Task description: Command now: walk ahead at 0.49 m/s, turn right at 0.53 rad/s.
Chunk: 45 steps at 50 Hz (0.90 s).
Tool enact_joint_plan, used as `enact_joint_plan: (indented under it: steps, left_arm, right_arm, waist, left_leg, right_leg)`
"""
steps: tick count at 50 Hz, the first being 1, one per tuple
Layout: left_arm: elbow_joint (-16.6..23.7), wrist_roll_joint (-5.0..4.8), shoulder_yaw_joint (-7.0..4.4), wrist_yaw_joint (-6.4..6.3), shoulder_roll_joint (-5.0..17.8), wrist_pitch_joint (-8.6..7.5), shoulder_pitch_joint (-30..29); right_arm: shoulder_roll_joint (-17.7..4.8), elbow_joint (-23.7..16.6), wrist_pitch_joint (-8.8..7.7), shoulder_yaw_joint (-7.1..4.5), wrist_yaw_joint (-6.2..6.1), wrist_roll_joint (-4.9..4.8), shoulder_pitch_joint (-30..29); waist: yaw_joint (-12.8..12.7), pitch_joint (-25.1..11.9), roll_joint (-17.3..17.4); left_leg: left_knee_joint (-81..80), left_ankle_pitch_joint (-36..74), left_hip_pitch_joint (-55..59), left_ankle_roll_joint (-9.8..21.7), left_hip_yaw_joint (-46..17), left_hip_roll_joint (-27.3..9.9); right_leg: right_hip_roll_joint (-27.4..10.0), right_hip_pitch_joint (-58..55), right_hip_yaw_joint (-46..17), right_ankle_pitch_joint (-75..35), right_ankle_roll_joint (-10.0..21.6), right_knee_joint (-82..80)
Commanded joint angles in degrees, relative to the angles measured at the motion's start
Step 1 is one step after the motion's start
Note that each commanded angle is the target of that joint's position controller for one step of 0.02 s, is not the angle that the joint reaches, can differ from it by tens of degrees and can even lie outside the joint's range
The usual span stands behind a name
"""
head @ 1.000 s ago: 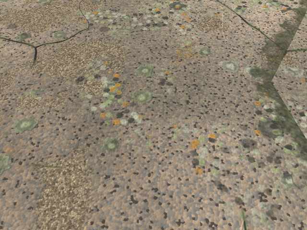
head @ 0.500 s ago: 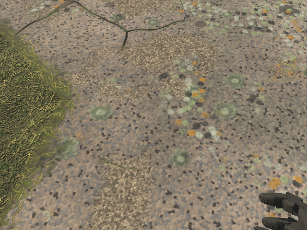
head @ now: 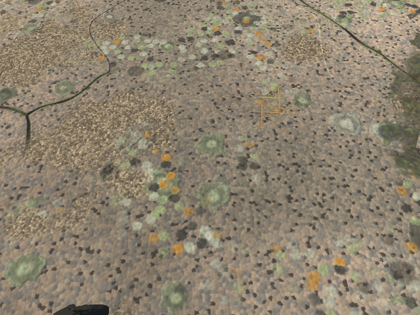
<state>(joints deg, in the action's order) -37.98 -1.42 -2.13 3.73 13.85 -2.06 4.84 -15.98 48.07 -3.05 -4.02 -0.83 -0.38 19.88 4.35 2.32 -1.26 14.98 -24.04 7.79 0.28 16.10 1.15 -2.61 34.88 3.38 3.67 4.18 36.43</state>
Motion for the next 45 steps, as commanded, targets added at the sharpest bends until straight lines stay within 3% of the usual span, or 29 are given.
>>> enact_joint_plan:
  steps: [1, 2, 3, 4, 5, 6, 7, 8, 9, 11, 14, 17, 20, 22, 24, 25, 26, 27, 28, 29, 30, 31, 32, 35, 37, 40, 45]
  left_arm:
    - [4.0, -0.3, -3.69, 0.03, 9.3, -0.3, 6.2]
    - [1.9, -0.25, -5.55, -0.87, 12.4, -0.05, 15.7]
    - [0.6, -0.17, -6.86, -2.21, 17.4, 0.69, 20.6]
    - [2.6, 0.14, -6.77, -2.0, 19.9, -0.31, 18.2]
    - [2.7, 0.52, -5.36, -1.78, 14.6, -0.96, 18.7]
    - [2.5, 0.53, -4.68, -1.78, 12.3, -1.48, 16.2]
    - [2.8, 0.22, -4.28, -1.75, 11.1, -1.74, 12.2]
    - [3.6, 0.39, -3.67, -1.96, 9.1, -1.89, 9.2]
    - [4.3, 1.05, -3.38, -2.26, 8.7, -1.91, 7.7]
    - [4.0, 0.83, -3.64, -2.85, 9.6, -2.14, 7.3]
    - [2.8, 0.58, -4.21, -4.01, 11.8, -1.85, 9.1]
    - [1.3, 0.41, -3.98, -4.41, 11.6, -1.38, 12.1]
    - [-0.5, 0.13, -3.79, -4.2, 11.4, -1.36, 15.2]
    - [-1.0, 0.28, -3.78, -4.19, 11.4, -1.29, 15.4]
    - [-1.1, 0.51, -3.77, -4.12, 11.2, -0.93, 14.1]
    - [-0.9, 0.8, -3.17, -4.0, 9.5, -0.89, 14.0]
    - [0.1, 1.68, -1.96, -4.04, 6.5, -0.8, 15.2]
    - [0.5, -0.1, -0.94, -4.08, 2.8, -1.61, 24.1]
    - [-0.6, -0.75, -1.67, -4.25, 8.1, -1.83, 22.2]
    - [0.5, -0.91, -2.46, -4.2, 11.0, -1.89, 15.2]
    - [1.6, 0.0, -2.23, -4.35, 10.5, -1.95, 11.1]
    - [2.3, 0.95, -2.24, -4.29, 9.7, -2.2, 8.8]
    - [2.3, 1.06, -2.31, -4.1, 8.9, -2.22, 9.3]
    - [1.6, 1.0, -1.84, -3.91, 6.6, -1.77, 10.6]
    - [2.6, 1.32, -1.38, -3.95, 5.6, -1.72, 7.3]
    - [3.4, 1.24, -0.83, -3.59, 4.4, -2.15, 2.4]
    - [4.8, 1.22, -0.53, -2.18, 3.5, -3.37, -4.8]
  right_arm:
    - [-12.9, -3.6, 0.85, -2.96, -1.03, -0.55, -1.3]
    - [-12.6, -4.3, 0.71, -2.64, -1.17, -1.02, -3.1]
    - [-7.1, -5.9, -0.19, -1.01, -0.93, 0.7, -0.6]
    - [-3.3, -8.8, -2.49, 0.8, 0.05, 0.74, 1.3]
    - [-8.5, -10.0, -4.42, -0.44, 1.08, -1.08, -5.8]
    - [-8.8, -11.5, -5.31, -0.31, 1.47, -2.28, -8.7]
    - [-7.8, -11.1, -5.57, -0.12, 1.11, -1.17, -8.5]
    - [-8.5, -10.4, -5.14, -0.59, 0.85, 0.17, -7.8]
    - [-8.5, -10.2, -4.36, -0.78, 0.97, 0.6, -6.7]
    - [-7.3, -10.2, -3.14, -0.48, 0.91, 1.32, -5.9]
    - [-4.8, -12.1, -2.44, 0.7, 0.67, 1.44, -11.9]
    - [-3.5, -12.6, -2.89, 1.51, 1.44, 0.82, -17.7]
    - [-5.4, -13.4, -3.62, 0.99, 2.24, -0.05, -20.2]
    - [-7.1, -13.6, -3.98, 0.23, 2.51, -0.07, -19.5]
    - [-8.1, -12.6, -4.26, -0.58, 2.44, -0.01, -14.9]
    - [-9.7, -11.3, -4.47, -1.51, 2.14, 0.41, -9.1]
    - [-12.6, -10.5, -4.59, -2.16, 1.83, 1.15, -0.6]
    - [-17.6, -7.9, -3.93, -3.58, 2.44, 1.39, 4.1]
    - [-11.7, -7.9, -3.85, -2.24, 2.96, -0.21, 4.7]
    - [-8.7, -8.3, -3.62, -1.35, 2.71, -0.29, 1.5]
    - [-8.0, -8.9, -3.24, -0.86, 2.56, 0.41, -1.7]
    - [-6.9, -8.7, -3.04, -0.46, 2.52, 0.74, -3.5]
    - [-5.9, -8.6, -3.2, -0.02, 2.34, 1.12, -4.3]
    - [-5.9, -7.4, -3.59, 0.08, 2.09, 0.34, -3.2]
    - [-7.5, -6.4, -3.45, -0.33, 1.77, 0.03, -2.1]
    - [-8.5, -5.1, -2.74, -0.43, 1.36, -0.23, -0.7]
    - [-8.9, -2.0, -1.2, -0.09, 0.77, -0.26, 3.3]
  waist:
    - [-7.8, -5.5, 7.3]
    - [-13.5, -10.0, 5.5]
    - [-12.5, -14.6, -4.5]
    - [-8.0, -22.4, -11.7]
    - [-12.0, -21.2, -4.1]
    - [-10.4, -13.0, -1.9]
    - [-6.9, -8.0, 3.2]
    - [-5.1, -5.7, 2.9]
    - [-3.5, -4.9, 1.3]
    - [-2.5, -4.2, 0.6]
    - [-4.3, -2.1, -0.7]
    - [-7.9, -2.7, -3.2]
    - [-9.2, -2.4, -4.2]
    - [-8.2, -2.0, -5.2]
    - [-5.1, -2.2, -6.2]
    - [-2.2, -5.6, -5.1]
    - [0.8, -14.0, 1.4]
    - [-2.7, -19.5, 21.5]
    - [-0.5, -16.8, 15.1]
    - [0.5, -9.5, 9.2]
    - [-0.5, -6.2, 4.7]
    - [-1.4, -3.2, 4.0]
    - [-2.8, -3.0, 5.8]
    - [-3.7, -3.4, 7.2]
    - [-3.1, -2.2, 5.7]
    - [-1.5, -1.3, 5.3]
    - [0.8, -0.6, 5.6]
  left_leg:
    - [18.9, 74.9, -0.9, 5.7, -3.1, -16.3]
    - [32.2, 67.7, -8.7, 3.8, -2.2, -14.1]
    - [51.7, 28.6, -28.4, 1.0, -2.9, -8.5]
    - [68.4, -10.3, -47.2, -1.1, -14.9, 3.3]
    - [69.4, -6.8, -53.3, 0.1, -23.5, -0.4]
    - [64.8, -1.6, -54.4, 1.2, -22.8, -2.8]
    - [58.7, 1.8, -51.8, 1.1, -22.1, -5.3]
    - [54.1, 4.0, -48.5, 0.3, -22.0, -6.9]
    - [52.5, 5.5, -45.1, -0.6, -21.9, -7.5]
    - [48.1, 7.1, -42.9, -2.9, -20.3, -7.6]
    - [35.2, 15.9, -41.1, -5.2, -18.5, -6.0]
    - [21.8, 28.8, -35.9, -5.3, -17.3, -3.4]
    - [17.0, 29.7, -35.4, -3.6, -18.8, -3.3]
    - [15.3, 25.5, -35.2, -1.5, -19.5, -3.5]
    - [13.2, 21.3, -30.1, 0.9, -17.9, -2.7]
    - [12.5, 21.0, -22.0, 2.7, -17.7, -2.9]
    - [12.9, 20.4, -8.4, 6.2, -27.4, -11.6]
    - [5.4, 5.6, 8.5, 16.2, -55.6, -22.6]
    - [0.6, -9.4, 8.3, 15.7, -63.3, -23.1]
    - [0.2, -8.7, 2.2, 13.3, -54.5, -21.4]
    - [0.1, -1.7, -4.2, 11.9, -47.2, -18.8]
    - [-0.9, 4.8, -9.1, 12.1, -42.5, -16.6]
    - [-2.0, 9.9, -11.9, 11.6, -38.9, -14.8]
    - [-4.3, 18.9, -13.8, 12.6, -32.8, -13.0]
    - [-5.8, 23.3, -13.5, 13.4, -30.4, -13.4]
    - [-6.6, 26.1, -12.8, 12.1, -25.9, -12.0]
    - [-2.1, 40.8, -12.1, 9.7, -20.7, -10.6]
  right_leg:
    - [6.2, -12.0, 4.3, 7.4, 4.2, -0.2]
    - [7.2, -27.2, 2.2, 3.5, 6.8, -5.9]
    - [-4.1, -46.2, -16.7, 3.7, 11.8, -6.2]
    - [-16.7, -59.0, -50.6, 11.0, 23.3, -14.8]
    - [-15.8, -58.0, -47.7, 12.5, 20.2, -19.1]
    - [-13.7, -50.0, -38.6, 9.6, 17.5, -19.8]
    - [-10.8, -41.1, -32.3, 4.1, 15.2, -20.2]
    - [-8.6, -35.1, -27.9, -1.4, 14.1, -21.0]
    - [-7.4, -30.5, -25.9, -4.5, 14.0, -22.4]
    - [-6.2, -24.9, -22.8, -10.1, 14.3, -23.6]
    - [-2.7, -18.8, -17.5, -9.4, 12.2, -23.6]
    - [-1.1, -18.2, -15.0, -2.0, 9.0, -22.3]
    - [-4.5, -22.8, -18.8, 2.7, 8.3, -19.6]
    - [-7.0, -26.5, -21.9, 3.1, 7.4, -17.1]
    - [-7.0, -27.8, -22.4, -2.1, 5.9, -12.9]
    - [-3.9, -27.0, -20.2, -7.9, 4.3, -5.3]
    - [0.0, -21.0, -16.1, -0.1, 1.9, 11.1]
    - [8.8, -0.3, -10.1, 25.9, -2.6, 31.0]
    - [6.4, 7.8, -14.7, 28.5, -2.8, 37.8]
    - [3.8, 10.3, -13.8, 23.4, -2.3, 39.2]
    - [1.2, 8.7, -11.1, 19.1, -2.2, 37.3]
    - [-0.5, 8.0, -10.4, 15.9, -2.3, 33.6]
    - [-2.1, 5.1, -10.1, 13.5, -2.3, 30.9]
    - [-2.9, 3.1, -8.1, 11.8, -3.5, 25.4]
    - [-3.4, 5.3, -7.3, 8.6, -4.5, 19.5]
    - [-3.2, 4.8, -6.2, -0.3, -5.2, 9.0]
    - [0.7, -2.9, -3.4, -9.8, -4.7, -3.9]
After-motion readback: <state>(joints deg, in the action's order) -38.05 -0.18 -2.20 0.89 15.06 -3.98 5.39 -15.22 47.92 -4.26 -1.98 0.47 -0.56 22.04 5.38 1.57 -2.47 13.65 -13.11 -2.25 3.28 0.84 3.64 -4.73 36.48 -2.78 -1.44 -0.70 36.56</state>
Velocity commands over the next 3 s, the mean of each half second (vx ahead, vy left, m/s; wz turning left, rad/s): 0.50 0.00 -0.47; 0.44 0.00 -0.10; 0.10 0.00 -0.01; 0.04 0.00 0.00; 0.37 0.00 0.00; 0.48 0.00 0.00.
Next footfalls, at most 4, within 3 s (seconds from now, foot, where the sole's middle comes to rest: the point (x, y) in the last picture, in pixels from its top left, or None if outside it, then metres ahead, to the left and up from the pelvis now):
0.04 right None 0.20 -0.09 -0.76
0.50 left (182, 301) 0.50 0.08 -0.76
1.02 right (265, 234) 0.71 -0.21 -0.76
1.32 left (191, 230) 0.74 0.04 -0.76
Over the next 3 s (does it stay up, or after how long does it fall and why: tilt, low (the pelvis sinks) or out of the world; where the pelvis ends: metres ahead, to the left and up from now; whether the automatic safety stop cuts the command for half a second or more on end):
stays up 1.15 -0.19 0.02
